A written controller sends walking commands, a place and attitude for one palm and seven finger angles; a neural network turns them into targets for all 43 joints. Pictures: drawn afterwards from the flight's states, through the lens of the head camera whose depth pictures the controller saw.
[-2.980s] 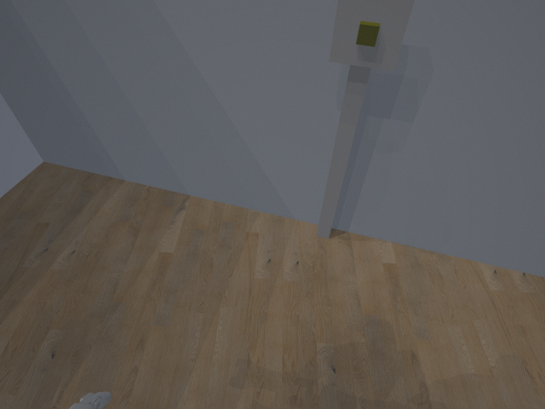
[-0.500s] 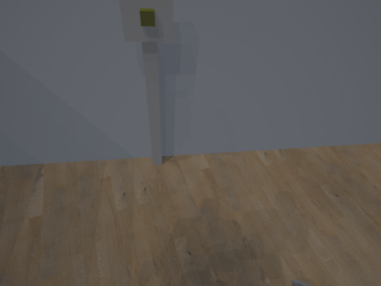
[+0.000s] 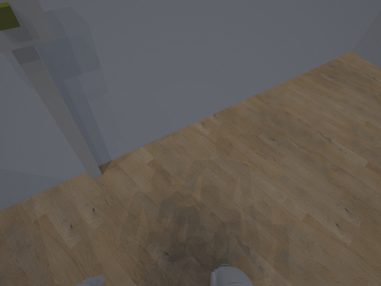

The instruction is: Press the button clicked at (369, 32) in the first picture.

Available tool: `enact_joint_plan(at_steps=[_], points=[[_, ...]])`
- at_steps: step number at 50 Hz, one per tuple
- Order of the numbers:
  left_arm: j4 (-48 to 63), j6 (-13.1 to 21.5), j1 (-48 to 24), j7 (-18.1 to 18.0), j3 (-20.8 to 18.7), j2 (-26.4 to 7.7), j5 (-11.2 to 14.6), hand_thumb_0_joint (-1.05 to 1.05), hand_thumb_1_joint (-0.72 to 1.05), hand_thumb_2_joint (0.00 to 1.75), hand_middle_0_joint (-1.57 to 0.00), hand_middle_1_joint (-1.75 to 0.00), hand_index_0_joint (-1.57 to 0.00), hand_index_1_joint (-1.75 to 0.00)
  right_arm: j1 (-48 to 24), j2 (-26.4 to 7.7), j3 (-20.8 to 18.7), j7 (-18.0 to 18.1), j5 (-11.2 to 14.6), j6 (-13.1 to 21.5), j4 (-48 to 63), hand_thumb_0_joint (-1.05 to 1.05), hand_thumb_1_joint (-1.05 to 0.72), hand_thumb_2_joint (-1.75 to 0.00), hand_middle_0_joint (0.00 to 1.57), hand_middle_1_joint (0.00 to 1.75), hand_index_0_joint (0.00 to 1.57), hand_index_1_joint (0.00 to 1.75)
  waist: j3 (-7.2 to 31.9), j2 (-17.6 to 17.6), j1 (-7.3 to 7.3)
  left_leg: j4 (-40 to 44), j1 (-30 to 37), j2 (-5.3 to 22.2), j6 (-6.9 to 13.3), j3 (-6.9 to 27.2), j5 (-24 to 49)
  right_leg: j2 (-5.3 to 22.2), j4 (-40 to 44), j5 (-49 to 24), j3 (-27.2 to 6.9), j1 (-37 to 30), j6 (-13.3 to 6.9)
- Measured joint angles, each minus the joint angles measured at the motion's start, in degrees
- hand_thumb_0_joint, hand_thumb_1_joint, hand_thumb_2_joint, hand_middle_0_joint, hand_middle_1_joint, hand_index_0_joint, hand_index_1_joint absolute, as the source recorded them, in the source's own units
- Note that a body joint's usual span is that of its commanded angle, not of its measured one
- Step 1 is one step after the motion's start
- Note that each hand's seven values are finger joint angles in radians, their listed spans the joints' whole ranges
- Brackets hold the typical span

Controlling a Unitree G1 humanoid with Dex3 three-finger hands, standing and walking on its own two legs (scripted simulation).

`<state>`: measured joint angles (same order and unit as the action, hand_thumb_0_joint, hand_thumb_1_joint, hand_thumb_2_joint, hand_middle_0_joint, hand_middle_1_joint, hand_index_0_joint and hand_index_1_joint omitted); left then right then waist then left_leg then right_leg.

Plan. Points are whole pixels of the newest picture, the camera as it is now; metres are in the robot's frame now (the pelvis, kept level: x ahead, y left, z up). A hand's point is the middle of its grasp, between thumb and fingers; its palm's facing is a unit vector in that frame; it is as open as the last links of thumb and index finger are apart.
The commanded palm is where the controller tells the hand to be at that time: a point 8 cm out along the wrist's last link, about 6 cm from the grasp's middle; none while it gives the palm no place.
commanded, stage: walk to a spot facing it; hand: left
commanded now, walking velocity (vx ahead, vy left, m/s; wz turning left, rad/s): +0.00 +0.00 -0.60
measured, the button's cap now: (2, 15) +0.68 +0.48 +0.16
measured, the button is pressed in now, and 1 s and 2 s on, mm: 0 0 0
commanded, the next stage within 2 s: none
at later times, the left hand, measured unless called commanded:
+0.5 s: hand (104, 255) +0.20 +0.21 -0.17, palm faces -0.20 -0.95 -0.24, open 7.4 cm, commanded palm none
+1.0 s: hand (139, 220) +0.29 +0.13 -0.16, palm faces -0.58 -0.77 -0.25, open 7.4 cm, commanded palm none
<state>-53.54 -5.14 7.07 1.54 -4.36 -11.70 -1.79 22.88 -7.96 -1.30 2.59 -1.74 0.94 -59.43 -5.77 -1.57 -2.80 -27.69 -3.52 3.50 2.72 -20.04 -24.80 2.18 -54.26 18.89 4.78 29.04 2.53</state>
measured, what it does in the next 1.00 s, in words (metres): steps on the spot, turning right: right foot, then left foot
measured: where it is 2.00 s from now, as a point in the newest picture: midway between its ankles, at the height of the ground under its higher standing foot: outside the picture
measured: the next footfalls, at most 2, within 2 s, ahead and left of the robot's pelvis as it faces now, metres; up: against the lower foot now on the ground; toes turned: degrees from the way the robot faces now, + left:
right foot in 0.10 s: +0.09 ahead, -0.11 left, +0.00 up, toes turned -10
left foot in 0.52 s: +0.18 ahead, +0.13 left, +0.00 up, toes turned -13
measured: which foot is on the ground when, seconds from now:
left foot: down 0.00-0.10, up 0.12-0.50, down 0.52-1.00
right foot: up 0.00-0.08, down 0.10-0.52, up 0.54-0.98, down 1.00-1.00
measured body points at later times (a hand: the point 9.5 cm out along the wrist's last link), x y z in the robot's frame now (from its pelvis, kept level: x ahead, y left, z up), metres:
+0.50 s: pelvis +0.08 +0.02 +0.00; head +0.12 +0.02 +0.44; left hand +0.22 +0.26 -0.15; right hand +0.16 -0.25 -0.13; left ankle +0.14 +0.14 -0.72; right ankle +0.05 -0.10 -0.73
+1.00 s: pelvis +0.08 +0.03 -0.01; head +0.11 -0.01 +0.44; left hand +0.32 +0.17 -0.14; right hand -0.05 -0.19 -0.16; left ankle +0.15 +0.14 -0.73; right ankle +0.01 -0.05 -0.73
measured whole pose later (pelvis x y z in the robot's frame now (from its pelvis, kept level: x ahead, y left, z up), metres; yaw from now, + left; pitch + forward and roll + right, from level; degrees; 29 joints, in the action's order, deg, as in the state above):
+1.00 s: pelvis +0.08 +0.03 -0.01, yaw -37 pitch +1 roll +0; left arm -50.8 -3.7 8.8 1.5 -4.5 -12.6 -1.3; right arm 15.4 -12.8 -3.9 0.5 -1.7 -1.0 -54.1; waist -4.6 1.6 -2.0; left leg -36.4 -14.7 12.2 -1.9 -21.2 -19.4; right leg 2.7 -36.6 18.6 5.6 17.2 1.9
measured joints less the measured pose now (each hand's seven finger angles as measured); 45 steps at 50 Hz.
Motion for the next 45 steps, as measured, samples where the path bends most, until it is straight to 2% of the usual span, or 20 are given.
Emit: enact_joint_plan(at_steps=[3, 4, 5, 6, 8, 10, 14, 18, 22, 25, 27, 28, 30, 32, 35, 39, 45], points=[[0.8, 1.0, -1.6, -0.1, 0.7, 0.9, 0.0, 0.01, 0.91, 0.9, -0.2, -0.3, -0.19, -0.29, 0.4, -0.6, -0.6, -0.5, 0.2, -0.3, -0.3, 0.0, -0.9, -0.89, 0.2, 0.3, 0.21, 0.3, -0.5, 1.3, -0.64, -3.8, 0.0, 1.7, -1.1, -2.1, -3.0, -1.4, 9.2, 1.7, 2.1, -3.9, -1.6], [1.2, 1.7, -1.9, -0.1, 0.9, 1.0, 0.0, 0.01, 0.91, 0.9, -0.2, -0.3, -0.19, -0.29, 0.8, -0.7, -0.7, -0.8, 0.3, -0.5, -0.3, 0.0, -0.9, -0.89, 0.2, 0.3, 0.21, 0.3, -0.5, 1.6, -0.7, -7.0, -0.8, 2.7, -1.6, -2.4, -4.1, -1.9, 13.3, 0.3, 2.7, -6.0, -2.4], [1.6, 2.7, -2.1, -0.2, 1.1, 0.8, -0.1, 0.01, 0.91, 0.9, -0.2, -0.3, -0.19, -0.29, 1.2, -0.7, -0.8, -1.1, 0.7, -0.8, -0.2, 0.0, -0.9, -0.89, 0.2, 0.3, 0.21, 0.3, -0.2, 1.4, -0.66, -12.9, -2.9, 3.8, -2.4, -2.3, -4.5, -2.1, 16.9, -3.2, 2.8, -8.2, -4.3], [2.0, 3.7, -2.3, -0.5, 1.1, 0.8, 0.1, 0.01, 0.91, 0.9, -0.2, -0.3, -0.19, -0.29, 0.8, -0.9, -0.8, -1.4, 1.0, -1.4, -0.3, 0.0, -0.9, -0.89, 0.2, 0.3, 0.21, 0.3, -0.2, 1.6, -0.22, -21.7, -6.4, 4.6, -3.9, 0.1, -5.5, -2.6, 16.2, -2.7, 2.5, -8.1, -5.8], [2.3, 4.8, -2.1, -1.5, 1.3, 0.8, 0.8, 0.01, 0.91, 0.9, -0.2, -0.3, -0.2, -0.3, -1.4, -1.6, -0.9, -1.2, 1.3, -2.7, 0.2, 0.01, -0.9, -0.89, 0.2, 0.3, 0.21, 0.3, -0.8, 1.9, 0.17, -37.4, -13.4, 3.4, -5.3, 7.8, -7.2, -3.3, 15.0, -0.2, 1.6, -9.1, -6.9], [2.2, 4.6, -0.9, -2.2, 1.4, 0.7, 1.2, 0.0, 0.91, 0.9, -0.2, -0.3, -0.2, -0.3, -4.0, -2.1, -1.2, -1.1, 1.2, -3.4, 1.4, 0.01, -0.91, -0.89, 0.2, 0.3, 0.2, 0.3, -0.4, 2.0, 0.59, -43.9, -18.4, 3.0, -6.1, 12.7, -4.9, -4.0, 17.2, -0.1, 0.2, -11.3, -6.7], [1.0, 3.8, 1.6, -2.6, 1.4, 0.2, 0.9, 0.0, 0.91, 0.9, -0.2, -0.3, -0.2, -0.3, -10.0, -3.1, -1.6, -1.1, 0.6, -3.4, 5.3, 0.01, -0.91, -0.9, 0.2, 0.3, 0.2, 0.3, 1.4, 2.3, 0.9, -39.7, -24.8, 3.9, -7.3, 17.8, 0.0, -4.5, 22.1, -2.6, -3.1, -13.6, -5.9], [0.6, 3.4, 2.9, -2.1, 1.2, -0.1, 0.5, 0.01, 0.9, 0.9, -0.2, -0.3, -0.2, -0.3, -14.8, -3.8, -1.6, -1.3, 0.5, -2.5, 8.6, 0.0, -0.91, -0.9, 0.2, 0.3, 0.2, 0.3, 2.0, 2.5, 1.82, -30.4, -26.3, 4.1, -8.0, 19.5, 3.5, -4.3, 23.2, -3.2, -6.1, -13.5, -4.9], [1.4, 3.1, 3.9, -1.7, 0.7, -0.6, 0.2, 0.01, 0.9, 0.9, -0.2, -0.3, -0.2, -0.3, -17.4, -4.2, -1.4, -1.4, 0.8, -2.1, 10.0, 0.0, -0.91, -0.9, 0.2, 0.3, 0.2, 0.3, 2.0, 2.0, 3.71, -20.6, -23.4, 2.4, -8.0, 19.1, 3.6, -4.4, 21.9, -2.4, -9.0, -12.4, -3.6], [1.9, 2.6, 4.7, -1.8, 0.2, -1.3, 0.3, 0.01, 0.9, 0.9, -0.2, -0.3, -0.2, -0.3, -17.8, -4.2, -1.2, -1.3, 1.1, -1.7, 10.3, 0.0, -0.91, -0.9, 0.2, 0.3, 0.2, 0.3, 2.3, 1.2, 4.69, -11.7, -18.8, 0.4, -7.6, 17.7, 5.3, -4.8, 19.7, -1.0, -10.7, -11.3, -2.2], [1.8, 1.9, 5.0, -2.0, -0.4, -2.5, 0.8, 0.01, 0.9, 0.9, -0.2, -0.3, -0.2, -0.3, -17.5, -3.4, -0.8, -1.2, 1.0, -1.1, 10.0, 0.0, -0.91, -0.9, 0.2, 0.3, 0.2, 0.3, 2.2, -1.1, 5.03, -7.7, -16.4, -0.7, -4.7, 15.8, 8.7, -4.6, 15.8, 0.6, -12.4, -9.8, -1.6], [1.7, 1.6, 5.1, -2.0, -0.7, -3.0, 0.8, 0.01, 0.9, 0.9, -0.2, -0.3, -0.2, -0.3, -17.2, -3.0, -0.4, -1.3, 0.8, -1.1, 10.1, 0.0, -0.91, -0.9, 0.2, 0.3, 0.2, 0.3, 2.1, -1.9, 5.33, -8.2, -16.2, -0.5, -3.4, 14.8, 8.4, -4.8, 11.0, 4.7, -12.2, -8.2, -1.3], [1.4, 1.1, 5.5, -2.0, -1.2, -3.6, 0.5, 0.01, 0.91, 0.9, -0.2, -0.3, -0.2, -0.3, -16.2, -2.4, 0.2, -1.4, 0.4, -1.0, 10.1, 0.0, -0.91, -0.89, 0.2, 0.3, 0.2, 0.3, 2.1, -2.2, 5.38, -7.8, -15.1, 0.7, -2.1, 13.2, 7.6, -5.2, -0.8, 9.3, -10.2, -4.4, -0.3], [1.1, 0.8, 5.9, -1.3, -1.6, -4.0, 0.3, 0.01, 0.91, 0.9, -0.2, -0.3, -0.19, -0.3, -15.1, -2.0, 0.5, -1.2, 0.2, -1.2, 10.1, 0.0, -0.91, -0.89, 0.2, 0.3, 0.21, 0.3, 2.1, -2.2, 4.98, -5.7, -13.5, 1.6, -1.8, 12.0, 8.1, -4.5, -9.8, 8.4, -8.0, -1.7, 0.4], [1.3, 0.6, 6.2, -0.5, -1.8, -4.1, 0.2, 0.01, 0.91, 0.9, -0.2, -0.3, -0.19, -0.29, -13.5, -1.7, 0.4, -1.1, 0.1, -1.2, 9.7, 0.0, -0.9, -0.89, 0.2, 0.3, 0.21, 0.3, 2.0, -1.9, 4.53, -2.7, -11.9, 2.5, -1.6, 10.0, 9.4, -2.7, -16.0, 5.2, -6.3, 0.3, 1.4], [1.2, 0.1, 6.1, -0.1, -1.6, -3.3, 0.4, 0.01, 0.91, 0.9, -0.2, -0.3, -0.19, -0.29, -11.7, -1.9, -0.2, -1.1, 0.2, -1.1, 8.7, 0.0, -0.9, -0.89, 0.2, 0.3, 0.21, 0.3, 1.9, -0.9, 3.83, -0.8, -10.4, 3.6, -1.5, 7.0, 9.9, -0.3, -13.1, 4.3, -4.8, -0.7, 2.1], [1.1, -0.3, 3.9, 0.1, -0.9, -1.7, 0.4, 0.01, 0.91, 0.9, -0.2, -0.3, -0.19, -0.29, -9.5, -2.8, -1.4, -1.6, 0.0, -1.2, 6.8, 0.0, -0.9, -0.89, 0.2, 0.3, 0.21, 0.3, 1.1, 1.0, 1.94, -2.0, -9.5, 5.7, -2.4, 2.1, 8.8, 1.5, 0.4, 6.5, -1.6, -5.0, 1.8]])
